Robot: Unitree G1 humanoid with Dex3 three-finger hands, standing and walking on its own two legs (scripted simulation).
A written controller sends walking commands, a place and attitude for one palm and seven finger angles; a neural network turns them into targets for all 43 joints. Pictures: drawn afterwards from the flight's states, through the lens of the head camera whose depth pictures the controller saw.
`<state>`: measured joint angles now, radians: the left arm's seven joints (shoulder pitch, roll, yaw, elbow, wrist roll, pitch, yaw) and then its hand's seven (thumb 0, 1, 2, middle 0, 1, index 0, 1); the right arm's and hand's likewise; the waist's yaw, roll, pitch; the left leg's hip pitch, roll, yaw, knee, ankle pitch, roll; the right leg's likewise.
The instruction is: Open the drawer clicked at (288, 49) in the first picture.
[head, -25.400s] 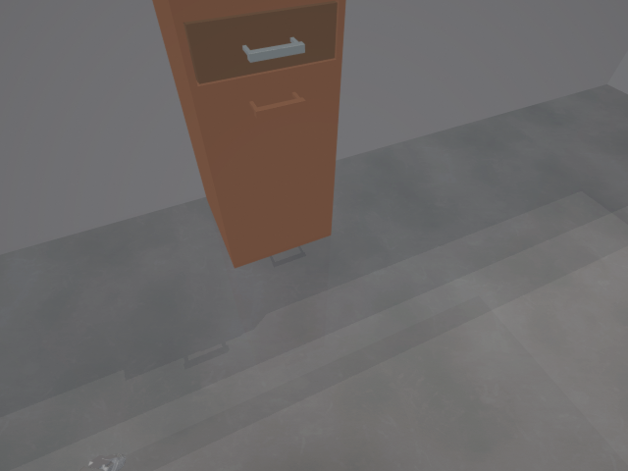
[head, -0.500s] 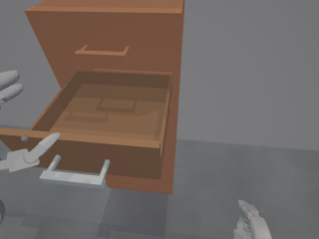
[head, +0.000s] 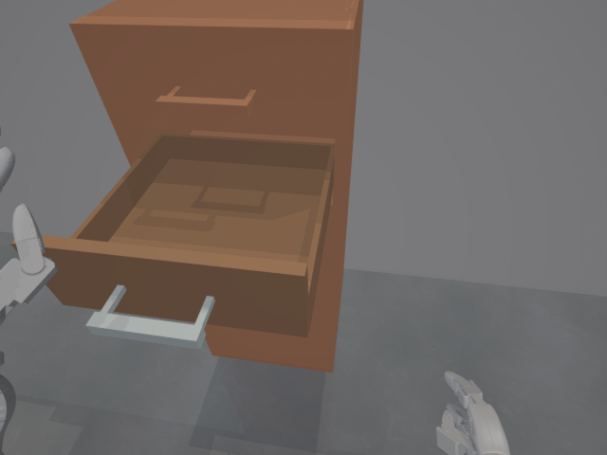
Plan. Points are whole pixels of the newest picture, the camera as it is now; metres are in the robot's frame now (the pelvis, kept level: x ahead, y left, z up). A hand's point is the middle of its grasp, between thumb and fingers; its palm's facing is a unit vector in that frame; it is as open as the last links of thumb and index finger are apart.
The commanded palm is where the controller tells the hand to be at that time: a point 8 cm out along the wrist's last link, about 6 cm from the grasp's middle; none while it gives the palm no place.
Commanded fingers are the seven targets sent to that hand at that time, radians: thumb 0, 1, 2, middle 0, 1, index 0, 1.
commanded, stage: step back with the hand held close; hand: left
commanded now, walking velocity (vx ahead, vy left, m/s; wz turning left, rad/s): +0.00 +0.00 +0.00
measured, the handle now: (154, 314) +0.25 +0.24 +0.07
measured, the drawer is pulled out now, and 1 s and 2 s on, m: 0.30 0.30 0.30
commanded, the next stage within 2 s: stop stepping back and stand still in 1.08 s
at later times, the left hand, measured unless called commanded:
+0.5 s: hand (15, 305) +0.15 +0.25 +0.24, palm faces +0.42 -0.73 -0.55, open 7.4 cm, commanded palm +0.09 +0.30 +0.26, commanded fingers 0.00 0.90 0.90 -0.20 -0.30 -0.20 -0.30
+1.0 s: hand out of the picture +0.06 +0.27 +0.26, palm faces +0.54 -0.74 -0.39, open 7.5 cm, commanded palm -0.01 +0.31 +0.26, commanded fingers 0.00 0.90 0.90 -0.20 -0.30 -0.20 -0.30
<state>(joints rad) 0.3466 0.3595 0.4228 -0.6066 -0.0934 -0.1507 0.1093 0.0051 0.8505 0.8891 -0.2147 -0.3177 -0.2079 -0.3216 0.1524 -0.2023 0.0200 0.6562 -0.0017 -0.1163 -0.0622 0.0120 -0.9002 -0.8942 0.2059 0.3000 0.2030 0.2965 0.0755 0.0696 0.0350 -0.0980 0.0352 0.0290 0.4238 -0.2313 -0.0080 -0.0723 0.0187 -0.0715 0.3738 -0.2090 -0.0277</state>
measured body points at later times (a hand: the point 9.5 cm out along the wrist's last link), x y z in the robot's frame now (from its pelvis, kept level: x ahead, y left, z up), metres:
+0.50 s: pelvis -0.05 +0.02 -0.01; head -0.03 +0.03 +0.44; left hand +0.12 +0.29 +0.27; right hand +0.12 -0.23 -0.08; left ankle +0.01 +0.12 -0.74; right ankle +0.00 -0.10 -0.74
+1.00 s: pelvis -0.14 +0.03 -0.02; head -0.13 +0.05 +0.43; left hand +0.03 +0.31 +0.28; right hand +0.01 -0.20 -0.10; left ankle +0.00 +0.12 -0.74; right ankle -0.17 -0.10 -0.70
